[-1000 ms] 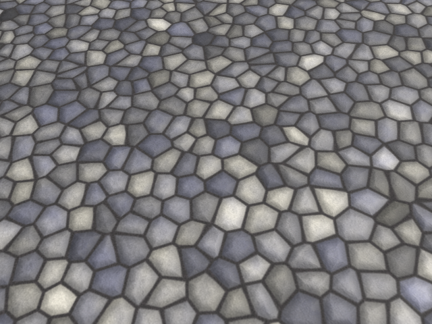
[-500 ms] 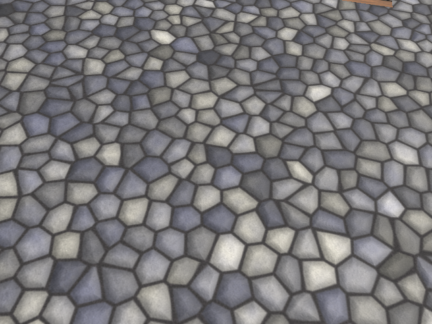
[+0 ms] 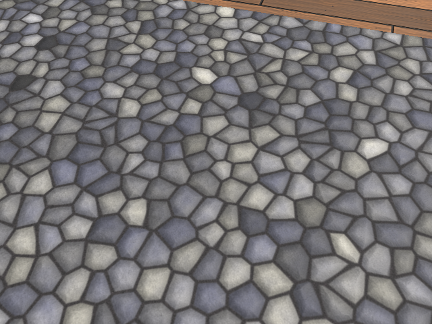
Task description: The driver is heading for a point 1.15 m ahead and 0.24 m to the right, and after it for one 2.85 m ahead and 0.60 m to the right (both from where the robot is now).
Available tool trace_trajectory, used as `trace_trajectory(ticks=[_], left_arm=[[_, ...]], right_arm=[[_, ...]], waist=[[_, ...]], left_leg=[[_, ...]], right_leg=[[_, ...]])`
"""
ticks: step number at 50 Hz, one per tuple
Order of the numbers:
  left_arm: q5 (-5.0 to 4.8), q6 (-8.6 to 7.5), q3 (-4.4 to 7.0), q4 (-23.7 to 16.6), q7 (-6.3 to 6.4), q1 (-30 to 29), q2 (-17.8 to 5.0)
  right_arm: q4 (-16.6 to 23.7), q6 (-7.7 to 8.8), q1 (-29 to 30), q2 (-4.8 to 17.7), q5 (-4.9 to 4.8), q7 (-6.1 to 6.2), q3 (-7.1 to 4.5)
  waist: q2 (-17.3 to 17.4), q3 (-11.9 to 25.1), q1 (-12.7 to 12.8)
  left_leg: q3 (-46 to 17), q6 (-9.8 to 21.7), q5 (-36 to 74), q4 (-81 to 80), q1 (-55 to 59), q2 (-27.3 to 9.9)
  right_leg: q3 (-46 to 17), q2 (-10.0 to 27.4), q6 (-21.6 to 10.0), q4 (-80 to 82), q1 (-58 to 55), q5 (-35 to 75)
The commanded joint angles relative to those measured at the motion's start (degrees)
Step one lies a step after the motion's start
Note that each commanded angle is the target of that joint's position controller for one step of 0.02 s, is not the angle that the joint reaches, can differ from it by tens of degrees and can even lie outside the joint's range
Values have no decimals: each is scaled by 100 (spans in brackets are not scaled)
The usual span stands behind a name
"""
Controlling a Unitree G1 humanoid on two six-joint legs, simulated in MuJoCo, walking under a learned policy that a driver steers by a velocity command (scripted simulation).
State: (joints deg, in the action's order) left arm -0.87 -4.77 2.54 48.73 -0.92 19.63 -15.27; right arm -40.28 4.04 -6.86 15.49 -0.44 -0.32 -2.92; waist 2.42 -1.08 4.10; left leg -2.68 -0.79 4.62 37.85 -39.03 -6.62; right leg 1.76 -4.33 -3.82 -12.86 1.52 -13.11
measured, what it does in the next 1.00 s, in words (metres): walks ahead: left foot, then right foot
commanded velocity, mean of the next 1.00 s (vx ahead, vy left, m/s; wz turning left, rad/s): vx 0.50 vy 0.00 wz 0.00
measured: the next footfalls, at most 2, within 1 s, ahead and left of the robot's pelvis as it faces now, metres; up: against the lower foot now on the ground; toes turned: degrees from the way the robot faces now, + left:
left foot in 0.16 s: +0.28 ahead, +0.14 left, +0.00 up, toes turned +1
right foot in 0.66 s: +0.57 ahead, -0.11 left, +0.00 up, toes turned -2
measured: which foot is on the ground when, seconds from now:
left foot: up 0.00-0.14, down 0.16-0.68, up 0.70-1.00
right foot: down 0.00-0.18, up 0.20-0.64, down 0.66-1.00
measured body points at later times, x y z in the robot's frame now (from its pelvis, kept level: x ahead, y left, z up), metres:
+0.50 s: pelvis +0.29 +0.04 +0.00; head +0.32 +0.05 +0.45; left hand +0.48 +0.29 -0.10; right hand +0.32 -0.24 -0.12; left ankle +0.24 +0.14 -0.75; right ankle +0.46 -0.13 -0.69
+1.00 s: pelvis +0.57 -0.03 +0.00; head +0.59 -0.04 +0.45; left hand +0.60 +0.25 -0.12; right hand +0.74 -0.29 -0.10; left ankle +0.72 +0.15 -0.68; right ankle +0.53 -0.11 -0.75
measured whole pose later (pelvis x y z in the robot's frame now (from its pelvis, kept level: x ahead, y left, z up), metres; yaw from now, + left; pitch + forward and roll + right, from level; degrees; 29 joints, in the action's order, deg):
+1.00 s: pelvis +0.57 -0.03 +0.00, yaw -1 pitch +1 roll -1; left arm -0.1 -4.7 2.2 50.0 -0.9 19.9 -15.1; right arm -44.2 3.6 -7.8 16.7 -0.2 0.0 -2.9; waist 2.6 -0.8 3.6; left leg -2.7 -0.9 -1.8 45.8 -38.6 -7.2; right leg 2.4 -4.3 -4.4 -12.9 4.1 -10.2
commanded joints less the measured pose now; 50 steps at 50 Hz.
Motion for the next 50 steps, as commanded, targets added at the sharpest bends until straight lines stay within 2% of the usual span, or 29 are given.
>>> trace_trajectory(ticks=[1,3,5,6,7,8,9,10,11,12,13,15,18,23,26,28,31,32,33,34,35,36,37,38,39,40,43,46,50], left_arm=[[-52,-6,226,-156,41,202,-1022],[-59,73,244,-68,62,304,-1070],[-52,143,271,-23,98,272,-1142],[-50,172,289,-34,113,179,-1216],[-32,206,260,-58,127,63,-1167],[65,193,153,-182,145,36,-944],[71,72,-49,-312,95,764,-307],[17,-50,0,-212,59,553,-594],[-148,-120,120,-408,18,10,-1015],[-162,-148,101,-524,21,-378,-977],[-61,-143,105,-564,28,-569,-901],[-10,-27,113,-482,28,-315,-739],[46,113,63,-515,63,-400,-528],[62,48,-20,-793,10,-1442,-356],[10,10,-22,-946,-62,-1930,-406],[-3,-13,0,-1047,-120,-2095,-495],[18,-47,65,-1023,-171,-1848,-667],[32,-54,140,-897,-157,-1385,-785],[42,-49,283,-627,-108,-499,-1048],[76,-21,399,-469,-50,471,-1503],[87,-2,445,-387,-96,564,-1819],[0,-18,293,-479,-112,409,-1217],[12,-36,224,-536,-96,30,-1009],[58,-40,197,-594,-93,-333,-942],[99,-50,161,-616,-100,-564,-794],[162,-73,128,-621,-96,-663,-700],[103,-156,147,-497,-80,-597,-736],[89,-130,186,-340,-2,-386,-883],[41,-64,181,-169,65,-109,-951]], right_arm=[[555,138,764,254,-49,-109,-8],[657,167,930,324,-47,-192,-18],[651,188,753,455,-41,-236,-56],[567,190,396,587,-29,-230,-117],[332,189,-401,804,-18,-197,-238],[104,169,-1451,1157,24,-134,-357],[-14,143,-1958,1735,85,-120,-496],[-21,123,-2080,1196,22,-122,-352],[11,110,-1633,952,7,-105,-247],[76,91,-1208,845,8,-89,-203],[77,89,-912,706,40,-108,-155],[83,147,-653,556,87,-121,-112],[-69,227,-680,709,34,-102,-157],[-307,159,-1007,917,4,-3,-197],[-508,109,-1354,1049,-57,7,-232],[-612,56,-1428,1076,-84,28,-254],[-693,-42,-1361,1155,-93,70,-297],[-687,-80,-1254,1164,-89,81,-293],[-677,-112,-1294,997,-40,94,-227],[-530,-117,-1467,657,120,115,-77],[-484,7,-2215,71,26,61,76],[-560,113,-1808,733,-86,29,-54],[-398,180,-1249,979,-197,1,-129],[-339,200,-958,907,-154,35,-113],[-314,186,-811,857,-57,56,-133],[-329,141,-916,788,-38,49,-140],[-359,-4,-991,558,-10,65,-106],[-175,-29,-451,491,42,75,-85],[-4,47,257,318,12,-6,-15]], waist=[[-486,-377,125],[-523,-380,106],[-638,-224,-82],[-730,37,-309],[-675,538,-748],[-423,1381,-1182],[979,2261,-943],[1056,2541,-1103],[726,1597,-1066],[294,986,-908],[20,526,-739],[249,366,-413],[187,142,-293],[93,-139,-617],[111,-234,-806],[128,-303,-786],[197,-160,-558],[191,106,-273],[60,691,96],[-801,1607,347],[-2349,2129,-104],[-1507,1782,147],[-1120,1043,113],[-625,670,-46],[-535,383,-171],[-712,382,-334],[-662,287,-466],[-503,54,-359],[-536,-123,-107]], left_leg=[[198,44,233,-595,247,213],[169,180,-189,-815,124,275],[245,350,-700,-951,443,396],[398,466,-896,-992,1020,569],[555,652,-773,-1138,2156,729],[-82,984,-527,-832,3951,95],[-2815,1937,-1633,-1080,6258,-1396],[-3955,1964,-2057,-1833,6431,-1588],[-3092,1678,-2162,-1955,5745,-1393],[-2360,1541,-1684,-2077,4865,-1171],[-1862,1481,-1180,-2290,4103,-935],[-1324,1437,-683,-2648,3325,-652],[-777,1551,-166,-2973,2893,-571],[-116,1301,-263,-3115,2922,-305],[-143,1245,-566,-3025,3257,-481],[-223,1171,-550,-2849,3655,-690],[-279,1015,168,-2350,4096,-847],[-127,902,1022,-1765,4080,-687],[117,735,1389,-653,3741,-357],[432,493,-276,1283,2629,63],[121,180,-3714,2974,484,1089],[-510,230,-3800,3564,-156,779],[-383,325,-3255,3557,-450,505],[-225,322,-2717,3321,-278,214],[-190,288,-2371,2995,-110,44],[-235,267,-2124,2838,230,-87],[-141,121,-1838,2394,381,-152],[-93,-33,-1094,1556,-74,-177],[114,-33,-2,170,140,4]], right_leg=[[-713,1570,-816,400,243,1290],[-804,1779,-766,141,-275,1645],[-825,1880,-650,-250,-621,2499],[-739,1815,-573,-689,-668,3471],[-512,1553,-431,-1620,-460,4218],[-335,1295,-239,-3092,518,3394],[-102,274,215,-5418,2977,476],[-894,157,194,-6083,3714,-1892],[-888,513,126,-6333,4175,-1611],[-675,812,110,-6103,4137,-1112],[-592,988,147,-5718,3995,-767],[-604,1198,250,-5313,3382,-355],[-487,1250,473,-4752,3417,17],[-305,1082,554,-2761,3331,1621],[-269,940,493,-2153,3211,1871],[-364,924,349,-1890,3315,1649],[-261,792,107,-1670,2901,1008],[-74,615,-13,-1539,2227,905],[-16,551,-180,-1587,976,949],[-1316,1649,-531,-1717,-679,1121],[-4097,2588,-1412,-789,-2185,-450],[-4243,2497,-1246,-392,-1966,-1275],[-3413,2349,-1021,-335,-1295,-1066],[-2827,2150,-918,-259,-579,-395],[-2380,1956,-898,-123,-23,235],[-2094,1831,-873,6,302,651],[-1526,1707,-991,349,643,1340],[-1154,1655,-984,518,526,1789],[-643,1413,-759,597,453,1727]])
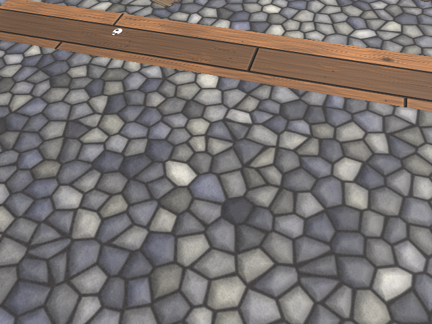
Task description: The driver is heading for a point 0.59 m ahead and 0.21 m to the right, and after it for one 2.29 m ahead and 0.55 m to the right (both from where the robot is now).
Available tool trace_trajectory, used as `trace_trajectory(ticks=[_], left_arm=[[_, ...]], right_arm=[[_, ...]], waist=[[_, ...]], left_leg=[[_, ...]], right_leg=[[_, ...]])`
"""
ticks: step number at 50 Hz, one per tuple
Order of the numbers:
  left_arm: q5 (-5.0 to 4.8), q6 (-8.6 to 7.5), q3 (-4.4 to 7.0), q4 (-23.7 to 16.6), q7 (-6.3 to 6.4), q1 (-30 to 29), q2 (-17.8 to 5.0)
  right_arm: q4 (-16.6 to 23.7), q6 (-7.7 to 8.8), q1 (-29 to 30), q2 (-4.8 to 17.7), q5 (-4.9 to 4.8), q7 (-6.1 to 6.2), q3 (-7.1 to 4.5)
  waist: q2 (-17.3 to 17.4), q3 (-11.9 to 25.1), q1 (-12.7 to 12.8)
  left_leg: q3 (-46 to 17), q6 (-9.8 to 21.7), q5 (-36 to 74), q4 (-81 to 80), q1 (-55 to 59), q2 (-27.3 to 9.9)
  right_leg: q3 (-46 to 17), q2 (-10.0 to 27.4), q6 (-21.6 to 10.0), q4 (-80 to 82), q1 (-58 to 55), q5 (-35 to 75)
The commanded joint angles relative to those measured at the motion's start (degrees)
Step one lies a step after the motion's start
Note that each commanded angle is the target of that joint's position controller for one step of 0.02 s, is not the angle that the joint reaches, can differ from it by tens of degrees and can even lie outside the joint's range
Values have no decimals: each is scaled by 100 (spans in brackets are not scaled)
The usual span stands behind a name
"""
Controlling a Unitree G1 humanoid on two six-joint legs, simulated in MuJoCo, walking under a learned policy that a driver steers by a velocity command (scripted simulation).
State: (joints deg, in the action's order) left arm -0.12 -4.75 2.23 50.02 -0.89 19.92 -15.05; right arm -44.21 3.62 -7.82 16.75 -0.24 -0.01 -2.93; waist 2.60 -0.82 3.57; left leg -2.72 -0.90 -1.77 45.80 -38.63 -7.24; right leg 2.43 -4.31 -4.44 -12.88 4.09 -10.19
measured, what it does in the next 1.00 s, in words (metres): walks ahead, turning right: left foot, then right foot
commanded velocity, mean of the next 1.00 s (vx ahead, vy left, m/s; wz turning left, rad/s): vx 0.47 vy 0.00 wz -0.36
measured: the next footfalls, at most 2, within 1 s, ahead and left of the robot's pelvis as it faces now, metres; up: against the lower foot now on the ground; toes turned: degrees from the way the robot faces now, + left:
left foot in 0.22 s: +0.31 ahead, +0.15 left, +0.00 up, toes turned +1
right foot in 0.76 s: +0.56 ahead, -0.13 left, +0.00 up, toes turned -19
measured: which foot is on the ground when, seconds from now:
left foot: up 0.00-0.20, down 0.22-0.78, up 0.80-1.00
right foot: down 0.00-0.22, up 0.24-0.74, down 0.76-1.00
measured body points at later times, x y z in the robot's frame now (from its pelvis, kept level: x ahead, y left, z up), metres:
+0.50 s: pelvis +0.28 +0.06 +0.00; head +0.30 +0.06 +0.45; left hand +0.43 +0.33 -0.12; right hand +0.31 -0.22 -0.13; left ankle +0.27 +0.15 -0.75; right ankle +0.35 -0.12 -0.67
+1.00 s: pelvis +0.52 -0.05 -0.01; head +0.57 -0.09 +0.44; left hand +0.73 +0.17 -0.11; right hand +0.58 -0.38 -0.11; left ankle +0.65 +0.09 -0.67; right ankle +0.52 -0.12 -0.75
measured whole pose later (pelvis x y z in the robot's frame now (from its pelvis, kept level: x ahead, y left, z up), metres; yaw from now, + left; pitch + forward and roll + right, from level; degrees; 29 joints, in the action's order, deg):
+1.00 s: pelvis +0.52 -0.05 -0.01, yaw -25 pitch +2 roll +1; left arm -0.3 -1.9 4.4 41.7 -0.5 14.4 -16.3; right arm -42.7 4.7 -4.0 17.9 0.7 0.9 -3.7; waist 1.5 -4.9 1.9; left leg -4.0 -3.2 -18.4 59.0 -35.5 -4.5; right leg -3.0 -6.3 -6.1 -22.6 15.2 -8.6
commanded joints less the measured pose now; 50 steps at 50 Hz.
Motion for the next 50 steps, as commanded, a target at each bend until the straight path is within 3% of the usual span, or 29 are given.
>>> trace_trajectory(ticks=[1,4,7,9,10,11,12,13,14,15,16,17,18,20,22,28,33,36,37,38,39,40,41,42,43,44,46,49,50], left_arm=[[-49,-50,216,-234,70,-21,-1000],[-68,37,224,-41,79,299,-1033],[-90,139,259,84,118,385,-1093],[-100,182,288,94,145,291,-1172],[-105,210,287,80,152,161,-1194],[-69,219,230,19,158,85,-1075],[91,191,97,-156,159,134,-736],[-41,66,-50,-143,108,922,-138],[-193,-7,124,-78,89,443,-894],[-290,-41,205,-243,82,-48,-1076],[-259,-33,203,-267,117,-266,-970],[-187,14,236,-259,136,-318,-890],[-186,93,244,-212,133,-136,-771],[-196,233,228,-201,134,-34,-525],[-166,321,235,-334,150,-244,-467],[-102,247,169,-707,-28,-1203,-313],[-106,255,137,-1164,-196,-1934,-311],[-111,301,274,-1253,-248,-1574,-567],[-129,319,387,-1146,-238,-1007,-752],[-142,332,576,-905,-174,-68,-1062],[-156,396,763,-738,-39,677,-1627],[-165,325,771,-947,-41,242,-2006],[-91,238,615,-1072,-95,238,-1533],[-24,158,531,-1096,-96,-22,-1251],[-42,111,483,-1136,-105,-395,-1087],[-64,112,438,-1206,-73,-725,-889],[3,145,414,-1332,-7,-917,-881],[-12,193,497,-1301,109,-809,-1151],[-40,238,490,-1284,154,-806,-1136]], right_arm=[[445,106,549,171,-23,-63,1],[627,154,1027,172,-64,-159,23],[766,201,1217,247,-74,-262,13],[706,220,881,419,-50,-277,-58],[557,231,304,575,-35,-250,-151],[289,236,-651,868,-6,-189,-291],[129,205,-1702,1315,68,-104,-403],[54,177,-1688,1433,78,-134,-404],[129,171,-1523,837,16,-117,-270],[155,182,-1127,643,7,-87,-206],[165,201,-769,529,29,-91,-168],[157,231,-524,375,51,-105,-137],[131,271,-388,305,105,-107,-121],[38,339,-294,294,107,-111,-144],[-59,370,-295,424,124,-81,-191],[-253,272,-515,688,94,58,-263],[-466,61,-944,885,-43,91,-351],[-413,-69,-765,1102,-113,135,-419],[-383,-121,-679,1155,-128,150,-433],[-344,-142,-578,1106,-146,163,-401],[-222,-84,-734,760,36,161,-270],[108,109,-1043,111,102,94,-71],[182,343,-461,642,-104,3,-152],[319,439,-110,739,-255,-30,-173],[253,459,-143,692,-158,13,-170],[176,409,-183,794,16,70,-232],[189,226,-326,767,86,83,-265],[288,57,-250,492,127,131,-188],[308,32,-166,445,121,133,-164]], waist=[[-542,-206,24],[-527,-358,185],[-592,-374,115],[-719,-138,-145],[-745,205,-509],[-641,847,-947],[151,1801,-1241],[1554,2414,-772],[742,1847,-1029],[518,1018,-954],[127,619,-763],[129,307,-614],[273,245,-439],[251,109,-308],[148,-67,-274],[-40,-310,-567],[-70,-504,-773],[211,-93,-393],[249,229,-51],[109,700,460],[-795,1194,617],[-1897,1748,-75],[-1101,1948,326],[-854,1225,245],[-294,696,-69],[-216,534,-256],[-293,462,-484],[-404,507,-528],[-491,559,-504]], left_leg=[[177,-13,763,-874,145,123],[226,65,714,-1350,34,240],[212,262,203,-1647,-12,333],[332,429,-204,-1773,689,536],[474,555,-176,-1932,1574,714],[359,754,77,-1856,3088,578],[-1012,1100,203,-1635,4930,-668],[-3539,1898,-990,-2365,6366,-1755],[-3344,1634,-1690,-2701,5878,-1548],[-2418,1377,-1540,-2868,5078,-1369],[-1832,1249,-1096,-3082,4311,-1143],[-1338,1179,-753,-3296,3764,-941],[-955,1118,-550,-3488,3395,-814],[-443,1166,-131,-3750,3020,-746],[-27,1193,219,-3882,2929,-749],[1004,1039,607,-3986,3286,-593],[1295,950,1242,-3577,4344,-937],[1517,758,3655,-2536,4633,-969],[1594,674,4257,-1695,4523,-890],[1720,475,3952,-439,3954,-651],[1731,191,1447,1420,2409,-306],[819,-140,-3133,3334,60,1059],[-293,-19,-3153,3661,-483,852],[-248,97,-2760,3473,-668,611],[-222,98,-2380,2944,-396,350],[-188,50,-2186,2458,-29,160],[-148,-89,-1994,2093,553,143],[13,-329,-1451,1165,678,382],[49,-376,-1149,776,702,444]], right_leg=[[-677,1425,-685,601,124,1359],[-711,1624,-703,436,-365,1410],[-788,1882,-628,80,-942,1926],[-818,1888,-521,-402,-1042,3034],[-733,1730,-426,-1038,-906,3853],[-574,1426,-261,-2121,-290,3757],[-346,942,-57,-3995,1040,1610],[-640,37,199,-5611,3068,-2324],[-1160,390,176,-6096,3596,-2269],[-1017,649,147,-6042,3802,-1692],[-901,905,192,-5825,3580,-1206],[-897,1048,238,-5551,3398,-886],[-934,1171,272,-5447,3051,-649],[-883,1234,345,-5320,2913,-484],[-919,1269,417,-5062,3212,-123],[-489,1167,427,-3182,3332,1359],[-125,1027,184,-2440,3636,889],[323,551,-132,-2395,2785,33],[452,308,-286,-2336,2048,-142],[408,74,-512,-1923,661,196],[-1082,947,-879,-1789,-1023,301],[-4571,2222,-2062,-816,-2514,-816],[-4868,2396,-1983,-301,-2508,-447],[-3872,2236,-1749,-433,-1903,603],[-3007,1928,-1503,-571,-999,1868],[-2419,1712,-1315,-620,-370,2592],[-2049,1516,-1261,-500,421,3463],[-1581,1235,-1189,-546,832,4207],[-1427,1139,-1092,-604,837,4182]])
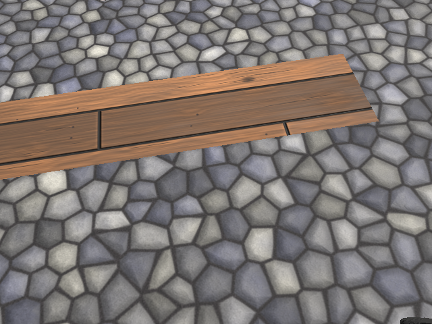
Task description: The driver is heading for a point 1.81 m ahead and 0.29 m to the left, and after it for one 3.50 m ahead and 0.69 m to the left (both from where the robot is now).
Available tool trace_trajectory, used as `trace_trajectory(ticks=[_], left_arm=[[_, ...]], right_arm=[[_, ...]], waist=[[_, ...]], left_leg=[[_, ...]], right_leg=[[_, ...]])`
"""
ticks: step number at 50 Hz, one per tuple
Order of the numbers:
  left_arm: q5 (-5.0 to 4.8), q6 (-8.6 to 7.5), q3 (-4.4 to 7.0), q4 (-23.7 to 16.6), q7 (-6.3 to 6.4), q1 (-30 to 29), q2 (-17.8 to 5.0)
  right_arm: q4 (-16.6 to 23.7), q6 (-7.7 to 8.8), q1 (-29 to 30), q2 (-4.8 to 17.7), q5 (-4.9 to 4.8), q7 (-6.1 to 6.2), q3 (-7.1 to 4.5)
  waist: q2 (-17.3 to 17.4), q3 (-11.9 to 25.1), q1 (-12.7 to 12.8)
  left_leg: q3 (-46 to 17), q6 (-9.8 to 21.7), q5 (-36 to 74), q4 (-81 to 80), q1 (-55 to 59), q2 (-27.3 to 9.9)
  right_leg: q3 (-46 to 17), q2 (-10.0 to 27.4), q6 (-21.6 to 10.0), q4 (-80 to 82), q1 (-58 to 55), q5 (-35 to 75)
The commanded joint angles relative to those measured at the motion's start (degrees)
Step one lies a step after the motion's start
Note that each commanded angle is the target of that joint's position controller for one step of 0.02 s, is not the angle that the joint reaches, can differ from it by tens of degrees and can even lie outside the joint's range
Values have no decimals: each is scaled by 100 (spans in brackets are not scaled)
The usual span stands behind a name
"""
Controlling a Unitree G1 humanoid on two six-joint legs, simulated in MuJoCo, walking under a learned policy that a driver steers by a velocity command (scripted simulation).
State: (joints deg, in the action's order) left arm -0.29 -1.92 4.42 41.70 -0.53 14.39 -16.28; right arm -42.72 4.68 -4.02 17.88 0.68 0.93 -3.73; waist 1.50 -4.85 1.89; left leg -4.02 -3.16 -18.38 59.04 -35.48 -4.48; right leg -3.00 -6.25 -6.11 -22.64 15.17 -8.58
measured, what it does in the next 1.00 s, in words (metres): walks ahead: left foot, then right foot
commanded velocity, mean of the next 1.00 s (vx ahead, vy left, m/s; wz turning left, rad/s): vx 0.05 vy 0.00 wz -0.13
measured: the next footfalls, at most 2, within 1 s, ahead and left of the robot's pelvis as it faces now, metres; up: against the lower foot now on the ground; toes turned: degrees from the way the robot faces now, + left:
left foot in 0.22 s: +0.25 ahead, +0.14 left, +0.00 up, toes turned -6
right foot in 0.50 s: +0.15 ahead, -0.11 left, +0.00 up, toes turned -3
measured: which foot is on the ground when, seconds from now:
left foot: up 0.00-0.20, down 0.22-1.00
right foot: down 0.00-0.26, up 0.28-0.48, down 0.50-1.00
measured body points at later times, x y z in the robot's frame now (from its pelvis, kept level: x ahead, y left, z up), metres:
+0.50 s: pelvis +0.13 +0.03 -0.01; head +0.15 +0.03 +0.44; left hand +0.27 +0.29 -0.13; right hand +0.25 -0.23 -0.13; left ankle +0.21 +0.14 -0.74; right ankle +0.11 -0.11 -0.75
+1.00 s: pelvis +0.17 +0.00 -0.01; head +0.17 -0.01 +0.44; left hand +0.25 +0.25 -0.15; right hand +0.24 -0.27 -0.15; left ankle +0.21 +0.14 -0.74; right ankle +0.11 -0.11 -0.74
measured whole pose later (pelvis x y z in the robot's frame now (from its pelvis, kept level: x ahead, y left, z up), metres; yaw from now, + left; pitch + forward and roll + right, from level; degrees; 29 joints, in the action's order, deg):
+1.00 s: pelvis +0.17 +0.00 -0.01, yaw -5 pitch -1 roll +0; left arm 0.2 -0.6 1.6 55.0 1.3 13.4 -12.4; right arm -57.3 -0.7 -7.6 14.3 0.0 1.8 -2.5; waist 0.4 -2.1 -0.4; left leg -1.9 -2.3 -12.4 29.0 -15.2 -1.5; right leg -2.1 -0.9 -0.5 -29.4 7.4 -20.4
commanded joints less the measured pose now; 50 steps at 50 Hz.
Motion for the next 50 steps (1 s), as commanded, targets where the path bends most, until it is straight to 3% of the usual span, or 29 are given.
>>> trace_trajectory(ticks=[1,4,7,10,11,12,13,14,15,17,19,21,23,24,25,26,27,28,30,33,50], left_arm=[[-53,7,252,-440,159,-249,-964],[-49,121,197,-352,240,-90,-852],[11,155,142,-253,240,4,-786],[6,144,70,-205,233,-139,-678],[6,125,35,-186,230,-154,-612],[120,72,-23,-244,221,-43,-448],[109,40,-48,-132,220,726,-344],[119,104,-44,-94,218,587,-555],[38,208,24,-145,212,339,-791],[-1,431,63,-114,250,27,-746],[-3,534,14,17,252,127,-496],[19,484,-47,184,230,181,-272],[49,435,-27,360,196,312,-250],[101,428,-22,354,184,229,-305],[171,421,-3,258,196,63,-508],[146,422,52,261,216,-90,-779],[136,374,11,306,198,-136,-561],[156,308,-41,329,194,-205,-404],[153,177,-49,395,197,-262,-422],[96,73,-63,559,201,-21,-416],[50,91,-152,1226,202,130,-275]], right_arm=[[170,-85,-446,283,22,24,-55],[247,-72,-17,248,-34,-67,-10],[308,-47,196,360,-26,-132,-33],[271,46,-17,488,44,-165,-91],[228,98,-194,503,94,-161,-94],[253,134,-343,745,195,-120,-118],[247,73,-389,852,272,-89,-116],[150,-19,-592,262,154,-84,11],[98,-70,-612,125,48,-122,96],[101,-175,-322,393,2,-142,39],[146,-261,170,427,28,-133,30],[93,-354,209,382,33,-115,25],[-7,-386,94,337,-27,-86,44],[-81,-373,-68,253,-44,-85,78],[-136,-341,-176,177,-11,-102,113],[-134,-320,-278,215,42,-120,93],[-139,-309,-65,179,85,-118,106],[-152,-302,4,146,69,-103,107],[-281,-313,-126,123,16,-47,98],[-457,-326,-247,147,-10,-17,75],[-1309,-500,-312,236,-69,119,13]], waist=[[-484,1038,-280],[-668,1140,-18],[-717,1036,95],[-763,939,-98],[-663,975,-239],[-237,1322,-190],[701,1792,139],[1131,2048,-116],[864,1816,-201],[463,1259,-174],[605,914,28],[793,928,-13],[717,1076,40],[615,1061,1],[324,955,-100],[-233,706,-359],[-414,569,-278],[-450,497,-282],[-554,460,-328],[-416,558,-274],[-204,515,-212]], left_leg=[[200,-169,904,-946,506,215],[219,-153,1864,-1890,833,339],[115,-32,1755,-2340,840,352],[152,295,1623,-3059,1166,374],[119,465,2637,-3595,1735,289],[-465,736,4717,-3462,2631,-336],[-1358,1683,6315,-3073,3732,-1251],[-2061,2180,5926,-3348,3794,-1722],[-2234,2149,4681,-3565,3591,-1711],[-1921,1792,2672,-3902,2947,-1368],[-1315,1408,1461,-4196,2127,-899],[-817,1276,1241,-4186,1867,-556],[-596,1162,690,-4042,1825,-423],[-551,959,180,-4042,1723,-338],[-450,686,-342,-3928,1536,-229],[-96,456,-532,-3845,1622,106],[110,302,-176,-3630,2076,232],[138,288,187,-3439,2321,243],[158,369,796,-3242,2458,233],[160,397,1426,-3156,2521,223],[165,282,2012,-3157,2741,217]], right_leg=[[-743,1222,-797,307,-263,3867],[-712,1148,-528,193,-342,3246],[-1065,1375,-514,-62,-668,2850],[-1398,1453,-393,-627,-892,2691],[-1340,1230,-202,-897,-766,2491],[-1130,830,47,-1448,-438,1769],[-808,306,434,-2279,384,-371],[-642,280,725,-2825,682,-2745],[-647,420,843,-3234,924,-3230],[-506,599,1004,-3578,1134,-2794],[-314,763,1043,-2642,601,-2350],[-5,672,1003,-1657,-43,-1552],[209,567,862,-624,-651,-456],[143,618,753,-327,-836,-205],[-255,985,583,-225,-878,-46],[-450,1114,340,-242,-276,-830],[-440,1045,269,-66,318,-1658],[-444,1026,331,73,539,-1778],[-413,998,475,93,523,-1205],[-343,958,518,-83,248,-458],[-127,828,468,-74,-219,652]])
Keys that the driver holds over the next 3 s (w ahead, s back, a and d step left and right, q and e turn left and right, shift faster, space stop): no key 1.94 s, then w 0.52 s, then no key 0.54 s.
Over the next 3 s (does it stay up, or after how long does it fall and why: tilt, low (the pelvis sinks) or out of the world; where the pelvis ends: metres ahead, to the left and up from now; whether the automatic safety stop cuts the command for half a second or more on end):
stays up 0.49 -0.03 -0.01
